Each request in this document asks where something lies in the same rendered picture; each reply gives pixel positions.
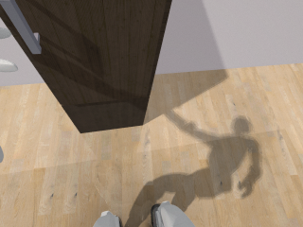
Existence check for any left robot hand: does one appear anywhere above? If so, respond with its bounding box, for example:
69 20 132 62
0 27 18 73

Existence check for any robot right thigh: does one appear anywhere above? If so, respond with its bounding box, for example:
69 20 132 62
155 204 195 227

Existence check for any robot thigh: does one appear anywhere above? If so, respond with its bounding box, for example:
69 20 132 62
155 204 195 227
93 215 120 227

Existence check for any handle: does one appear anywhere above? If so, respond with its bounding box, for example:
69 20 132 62
0 0 42 55

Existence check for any cupboard door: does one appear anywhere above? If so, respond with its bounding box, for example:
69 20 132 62
0 0 167 106

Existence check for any robot left thigh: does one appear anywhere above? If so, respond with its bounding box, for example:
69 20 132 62
93 215 120 227

